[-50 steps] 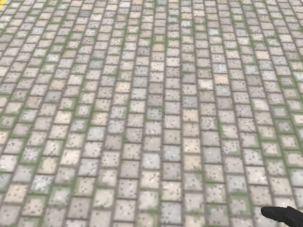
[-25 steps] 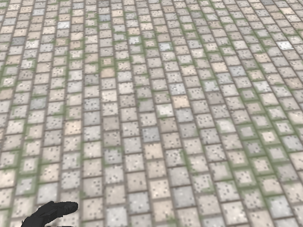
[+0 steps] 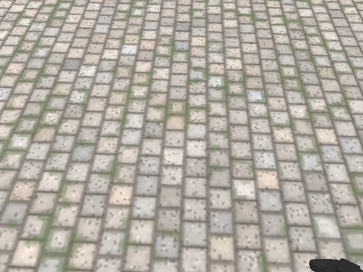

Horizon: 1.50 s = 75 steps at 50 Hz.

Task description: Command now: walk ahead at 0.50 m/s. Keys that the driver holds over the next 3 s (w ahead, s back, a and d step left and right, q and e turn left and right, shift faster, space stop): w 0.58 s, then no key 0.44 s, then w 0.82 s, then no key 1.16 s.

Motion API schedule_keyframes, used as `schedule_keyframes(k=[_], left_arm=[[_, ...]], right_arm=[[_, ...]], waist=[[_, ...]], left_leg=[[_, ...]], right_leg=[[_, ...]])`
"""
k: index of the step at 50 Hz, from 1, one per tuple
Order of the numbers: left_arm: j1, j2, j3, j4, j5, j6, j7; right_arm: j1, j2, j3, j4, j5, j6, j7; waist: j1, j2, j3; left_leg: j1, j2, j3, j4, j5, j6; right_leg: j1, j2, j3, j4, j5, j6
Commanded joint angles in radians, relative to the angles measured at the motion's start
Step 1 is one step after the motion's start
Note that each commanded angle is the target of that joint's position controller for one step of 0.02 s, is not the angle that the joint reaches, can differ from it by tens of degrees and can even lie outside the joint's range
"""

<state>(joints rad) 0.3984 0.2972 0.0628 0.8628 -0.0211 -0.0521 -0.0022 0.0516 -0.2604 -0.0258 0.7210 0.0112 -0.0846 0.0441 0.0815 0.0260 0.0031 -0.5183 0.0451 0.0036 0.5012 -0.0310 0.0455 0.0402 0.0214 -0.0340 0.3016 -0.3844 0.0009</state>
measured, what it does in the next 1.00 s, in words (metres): walks ahead: left foot, then right foot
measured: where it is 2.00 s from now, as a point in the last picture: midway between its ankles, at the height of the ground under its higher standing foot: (205, 173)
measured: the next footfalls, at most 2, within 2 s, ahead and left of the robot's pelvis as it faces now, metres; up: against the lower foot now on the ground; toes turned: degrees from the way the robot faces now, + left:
left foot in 0.02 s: +0.17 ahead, +0.12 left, +0.00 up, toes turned +2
right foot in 0.54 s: +0.47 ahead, -0.13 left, +0.00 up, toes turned -3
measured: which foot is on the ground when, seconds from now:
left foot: up 0.00-0.00, down 0.02-0.56, up 0.58-0.96, down 0.98-1.00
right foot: down 0.00-0.04, up 0.06-0.52, down 0.54-1.00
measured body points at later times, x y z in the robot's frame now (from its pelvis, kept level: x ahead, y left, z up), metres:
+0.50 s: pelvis +0.27 +0.00 +0.01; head +0.30 +0.00 +0.45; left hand +0.49 +0.23 -0.08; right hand +0.26 -0.29 -0.12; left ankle +0.14 +0.12 -0.73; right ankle +0.43 -0.13 -0.71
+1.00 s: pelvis +0.47 -0.03 +0.01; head +0.49 -0.02 +0.46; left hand +0.55 +0.24 -0.13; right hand +0.62 -0.28 -0.10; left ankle +0.56 +0.10 -0.73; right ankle +0.43 -0.13 -0.73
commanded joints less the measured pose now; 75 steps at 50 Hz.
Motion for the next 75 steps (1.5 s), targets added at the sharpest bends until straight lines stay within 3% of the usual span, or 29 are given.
schedule_keyframes(k=[1, 2, 3, 4, 7, 11, 17, 22, 25, 27, 28, 29, 30, 31, 33, 38, 45, 48, 50, 51, 52, 55, 57, 60, 62, 63, 67, 71, 75], left_arm=[[-0.032, 0.121, 0.018, -0.06, 0.014, 0.001, 0.012], [0.077, 0.021, -0.016, -0.088, 0.022, -0.019, 0.006], [0.054, 0.054, -0.012, -0.073, 0.013, -0.042, 0.0], [-0.03, 0.132, 0.01, -0.095, -0.014, -0.054, -0.008], [-0.124, 0.112, 0.015, -0.112, 0.006, -0.043, -0.001], [-0.114, 0.061, 0.008, -0.106, 0.015, -0.01, 0.006], [-0.315, 0.023, -0.007, -0.155, 0.015, -0.026, -0.008], [-0.432, 0.036, -0.009, -0.202, 0.004, -0.037, -0.035], [-0.383, 0.069, 0.003, -0.197, 0.007, -0.044, -0.043], [-0.138, 0.14, 0.042, -0.124, 0.014, -0.044, -0.031], [0.037, 0.22, 0.062, -0.095, 0.022, -0.039, -0.02], [0.053, 0.268, 0.068, -0.076, 0.021, -0.036, -0.028], [0.019, 0.168, 0.042, -0.095, 0.013, -0.036, -0.029], [-0.062, 0.136, 0.029, -0.109, 0.02, -0.038, -0.025], [-0.177, 0.09, 0.015, -0.122, 0.03, -0.038, -0.029], [-0.228, 0.086, 0.01, -0.08, 0.039, -0.047, -0.016], [-0.191, 0.108, 0.01, -0.002, 0.03, -0.01, 0.001], [-0.218, 0.091, 0.002, 0.018, 0.013, 0.005, 0.006], [-0.105, 0.048, -0.01, 0.04, 0.043, -0.002, 0.006], [-0.024, 0.008, -0.02, 0.066, 0.045, -0.001, 0.009], [-0.069, 0.024, -0.021, 0.066, 0.04, 0.009, 0.015], [-0.17, 0.055, -0.011, 0.038, 0.018, 0.041, 0.023], [-0.163, 0.047, -0.011, 0.039, 0.014, 0.033, 0.019], [-0.066, 0.062, -0.003, 0.097, 0.018, 0.007, 0.015], [-0.021, 0.162, 0.03, 0.125, 0.009, -0.002, 0.017], [-0.032, 0.163, 0.033, 0.122, 0.012, -0.007, 0.017], [0.062, 0.097, 0.02, 0.154, 0.006, -0.016, 0.014], [-0.012, 0.115, 0.02, 0.13, 0.011, 0.0, 0.013], [-0.04, 0.156, 0.034, 0.138, -0.007, -0.016, 0.012]], right_arm=[[0.29, -0.216, -0.082, 0.018, -0.01, -0.013, -0.015], [0.388, -0.324, -0.107, 0.033, -0.023, -0.005, -0.021], [0.418, -0.251, -0.088, 0.04, -0.005, -0.001, -0.018], [0.352, -0.203, -0.07, 0.033, 0.0, -0.001, -0.019], [0.188, -0.12, -0.043, 0.009, -0.019, -0.003, -0.016], [0.183, -0.144, -0.053, 0.033, -0.015, -0.023, -0.019], [0.264, -0.175, -0.06, 0.084, -0.003, -0.01, -0.041], [0.337, -0.193, -0.068, 0.135, 0.009, 0.013, -0.046], [0.319, -0.21, -0.076, 0.145, 0.012, 0.028, -0.053], [0.299, -0.182, -0.065, 0.139, 0.007, 0.037, -0.057], [0.32, -0.124, -0.04, 0.113, -0.022, 0.035, -0.059], [0.443, -0.02, -0.012, 0.108, -0.009, 0.012, -0.048], [0.367, -0.137, -0.036, 0.12, 0.01, -0.007, -0.043], [0.28, -0.175, -0.048, 0.096, 0.026, -0.018, -0.04], [0.227, -0.155, -0.051, 0.096, -0.001, -0.01, -0.051], [0.257, -0.072, -0.039, 0.105, -0.013, 0.042, -0.065], [0.102, -0.086, -0.037, 0.084, -0.013, 0.052, -0.058], [0.115, -0.096, -0.045, 0.093, -0.025, 0.048, -0.055], [0.125, -0.188, -0.065, 0.096, -0.035, 0.047, -0.067], [0.101, -0.155, -0.057, 0.104, -0.033, 0.057, -0.07], [0.101, -0.106, -0.051, 0.109, -0.016, 0.066, -0.063], [0.14, -0.161, -0.071, 0.129, 0.003, 0.077, -0.058], [0.134, -0.163, -0.072, 0.133, -0.005, 0.065, -0.062], [-0.036, -0.109, -0.06, 0.082, 0.004, 0.05, -0.061], [-0.082, -0.056, -0.047, 0.056, 0.005, 0.018, -0.053], [-0.09, -0.09, -0.054, 0.053, 0.005, 0.001, -0.049], [-0.131, -0.068, -0.049, 0.046, 0.024, -0.019, -0.016], [-0.165, -0.016, -0.025, 0.035, 0.021, -0.01, 0.02], [-0.049, -0.095, -0.057, 0.063, 0.014, 0.014, 0.001]], waist=[[-0.195, -0.043, -0.199], [-0.169, 0.193, -0.339], [-0.195, 0.234, -0.398], [-0.191, 0.154, -0.242], [-0.105, 0.061, -0.041], [-0.065, 0.056, -0.012], [-0.128, 0.032, 0.036], [-0.161, 0.036, 0.071], [-0.115, 0.058, 0.039], [0.005, 0.034, -0.12], [0.053, -0.114, -0.28], [-0.022, -0.374, -0.372], [0.017, -0.236, -0.303], [0.005, -0.177, -0.174], [-0.057, -0.061, -0.077], [-0.132, -0.105, -0.079], [-0.073, -0.108, -0.079], [-0.106, -0.093, -0.064], [-0.047, 0.041, -0.111], [-0.003, 0.137, -0.151], [-0.039, 0.126, -0.143], [-0.088, 0.143, -0.056], [-0.073, 0.176, -0.026], [0.004, 0.08, -0.005], [0.007, -0.187, 0.035], [0.008, -0.209, 0.081], [0.022, -0.132, 0.075], [-0.004, -0.156, 0.079], [-0.106, -0.172, 0.036]], left_leg=[[0.477, 0.055, -0.054, 0.015, 0.013, 0.092], [0.866, 0.304, -0.497, -0.031, -0.118, 0.252], [0.915, 0.348, -0.74, -0.172, -0.257, 0.291], [0.803, 0.318, -0.612, -0.191, -0.326, 0.239], [0.432, 0.205, -0.333, -0.277, -0.15, 0.178], [0.324, 0.178, -0.204, -0.361, 0.008, 0.203], [0.372, 0.137, -0.076, -0.381, 0.05, 0.159], [0.51, 0.2, -0.092, -0.327, 0.042, 0.147], [0.576, 0.222, -0.096, -0.234, 0.209, 0.119], [0.499, 0.137, -0.024, 0.062, 0.414, 0.071], [0.288, 0.066, 0.028, 0.398, 0.105, 0.03], [-0.093, -0.114, -0.025, 0.688, -0.531, -0.02], [-0.195, -0.061, -0.13, 0.787, -0.556, -0.016], [-0.223, -0.02, -0.107, 0.791, -0.476, -0.011], [-0.127, 0.047, -0.07, 0.698, -0.378, -0.036], [0.038, 0.056, -0.051, 0.452, -0.246, -0.081], [0.141, 0.023, -0.036, 0.122, -0.037, -0.069], [0.24, 0.004, -0.021, -0.044, 0.022, -0.029], [0.438, 0.119, -0.13, -0.052, 0.475, 0.029], [0.495, 0.17, -0.186, -0.029, 0.457, 0.11], [0.467, 0.156, -0.202, -0.053, 0.232, 0.125], [0.38, 0.179, -0.33, -0.197, -0.483, 0.14], [0.31, 0.213, -0.407, -0.271, -0.581, 0.155], [0.156, 0.105, -0.212, -0.175, -0.421, 0.073], [-0.063, -0.073, 0.041, 0.136, -0.233, -0.017], [-0.189, -0.057, 0.043, 0.194, -0.308, -0.019], [-0.456, 0.035, 0.002, 0.38, -0.414, -0.008], [-0.119, -0.008, 0.08, 0.187, -0.149, -0.019], [0.228, -0.072, 0.098, 0.076, -0.05, 0.028]], right_leg=[[-0.165, -0.173, 0.044, 0.397, 0.642, -0.099], [-0.579, -0.01, -0.007, 0.796, 0.225, -0.019], [-0.735, 0.023, 0.129, 0.943, -0.197, -0.017], [-0.829, -0.039, 0.146, 1.006, -0.151, -0.03], [-0.731, -0.152, 0.106, 0.851, 0.063, -0.032], [-0.682, -0.166, 0.093, 0.741, 0.182, 0.004], [-0.678, -0.133, 0.056, 0.379, 0.469, 0.016], [-0.691, -0.106, 0.055, 0.243, 0.428, -0.013], [-0.595, -0.076, 0.034, 0.203, 0.319, -0.055], [-0.229, -0.042, 0.0, 0.183, 0.337, -0.108], [0.074, -0.244, 0.236, 0.213, 0.373, -0.174], [0.344, -0.413, 0.708, 0.068, 0.128, -0.326], [0.291, -0.396, 0.709, 0.013, 0.107, -0.295], [0.159, -0.371, 0.543, 0.018, 0.3, -0.261], [-0.074, -0.298, 0.321, 0.014, 0.718, -0.238], [-0.245, -0.237, 0.121, -0.043, 0.972, -0.242], [-0.197, -0.223, 0.077, -0.027, 0.797, -0.207], [-0.201, -0.204, 0.097, 0.056, 0.62, -0.165], [-0.278, -0.088, 0.058, 0.157, 0.342, -0.071], [-0.333, -0.045, 0.029, 0.161, 0.13, -0.028], [-0.337, -0.034, 0.015, 0.162, 0.047, -0.013], [-0.437, -0.002, -0.022, 0.274, -0.078, -0.037], [-0.391, -0.017, 0.004, 0.274, -0.051, -0.075], [-0.209, -0.079, 0.075, 0.085, -0.012, -0.148], [-0.03, -0.254, 0.343, -0.082, -0.01, -0.208], [0.041, -0.332, 0.409, -0.081, 0.156, -0.235], [0.286, -0.368, 0.336, -0.031, 0.543, -0.234], [0.01, -0.264, 0.163, -0.109, 0.526, -0.182], [-0.1, -0.251, 0.079, -0.024, 0.768, -0.129]])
